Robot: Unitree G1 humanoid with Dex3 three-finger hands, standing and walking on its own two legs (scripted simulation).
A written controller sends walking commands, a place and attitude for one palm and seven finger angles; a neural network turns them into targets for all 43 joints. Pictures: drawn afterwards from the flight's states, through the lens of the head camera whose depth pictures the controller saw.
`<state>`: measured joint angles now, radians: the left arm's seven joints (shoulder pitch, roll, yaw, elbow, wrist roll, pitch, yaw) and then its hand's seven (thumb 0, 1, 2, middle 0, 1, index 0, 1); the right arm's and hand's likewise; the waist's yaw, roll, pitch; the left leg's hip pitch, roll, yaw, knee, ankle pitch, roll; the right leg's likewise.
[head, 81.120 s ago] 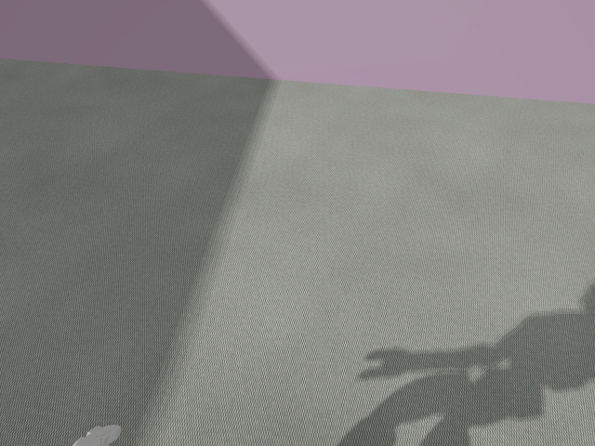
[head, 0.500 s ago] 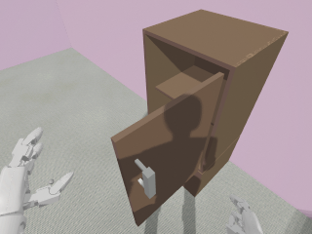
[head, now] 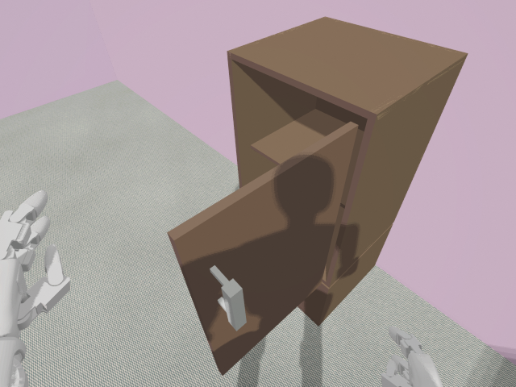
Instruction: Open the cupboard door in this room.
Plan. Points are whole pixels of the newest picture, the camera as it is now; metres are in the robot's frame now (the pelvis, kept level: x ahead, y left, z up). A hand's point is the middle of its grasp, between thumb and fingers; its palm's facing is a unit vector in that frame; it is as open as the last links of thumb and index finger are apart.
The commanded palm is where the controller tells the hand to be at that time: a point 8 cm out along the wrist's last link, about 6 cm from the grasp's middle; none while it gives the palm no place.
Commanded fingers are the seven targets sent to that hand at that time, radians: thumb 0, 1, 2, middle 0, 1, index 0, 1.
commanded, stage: draw the hand back to the body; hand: left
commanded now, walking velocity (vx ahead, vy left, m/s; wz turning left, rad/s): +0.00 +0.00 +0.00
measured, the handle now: (227, 297) +0.27 +0.09 -0.01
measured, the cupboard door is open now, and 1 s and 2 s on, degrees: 89 89 89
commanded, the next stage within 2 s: step back with the hand held close in 0.06 s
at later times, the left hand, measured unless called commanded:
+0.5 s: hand (57, 288) +0.18 +0.26 +0.15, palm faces +0.34 -0.81 -0.48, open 7.5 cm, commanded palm +0.12 +0.30 +0.17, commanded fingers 0.00 0.90 0.90 -0.20 -0.30 -0.20 -0.30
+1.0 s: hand out of the picture +0.07 +0.29 +0.16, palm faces +0.47 -0.76 -0.45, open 7.5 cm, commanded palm +0.01 +0.33 +0.17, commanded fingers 0.00 0.90 0.90 -0.20 -0.30 -0.20 -0.30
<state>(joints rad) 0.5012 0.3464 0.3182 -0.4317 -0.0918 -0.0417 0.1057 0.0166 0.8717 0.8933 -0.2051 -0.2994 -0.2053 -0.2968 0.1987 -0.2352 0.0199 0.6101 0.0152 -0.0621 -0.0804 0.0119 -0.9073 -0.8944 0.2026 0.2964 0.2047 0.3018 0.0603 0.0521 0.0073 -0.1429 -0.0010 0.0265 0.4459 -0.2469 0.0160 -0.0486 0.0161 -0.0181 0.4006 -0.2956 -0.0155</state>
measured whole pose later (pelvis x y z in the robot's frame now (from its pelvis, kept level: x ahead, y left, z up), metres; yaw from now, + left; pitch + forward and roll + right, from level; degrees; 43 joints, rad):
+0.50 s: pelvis -0.03 +0.01 +0.00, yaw -2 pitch +0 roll -1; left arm 0.55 0.41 0.37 -0.46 -0.08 -0.11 0.11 0.02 0.89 0.90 -0.21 -0.30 -0.21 -0.30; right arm 0.16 -0.25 -0.01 0.55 0.02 0.04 -0.08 0.01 -0.91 -0.89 0.20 0.30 0.20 0.30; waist 0.00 0.04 0.02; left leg -0.25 0.01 0.05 0.45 -0.20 0.03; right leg -0.17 0.02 0.01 0.42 -0.25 0.00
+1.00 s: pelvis -0.12 +0.03 -0.02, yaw +3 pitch -1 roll -2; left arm 0.56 0.38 0.42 -0.54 -0.04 -0.21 0.17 0.02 0.88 0.90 -0.21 -0.30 -0.21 -0.30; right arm 0.22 -0.22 -0.01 0.60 0.01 -0.06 -0.06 0.01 -0.91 -0.89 0.20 0.30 0.21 0.30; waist 0.01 0.02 0.05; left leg -0.48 -0.02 0.02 0.69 -0.34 0.02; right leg -0.36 0.03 0.02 0.57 -0.21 0.01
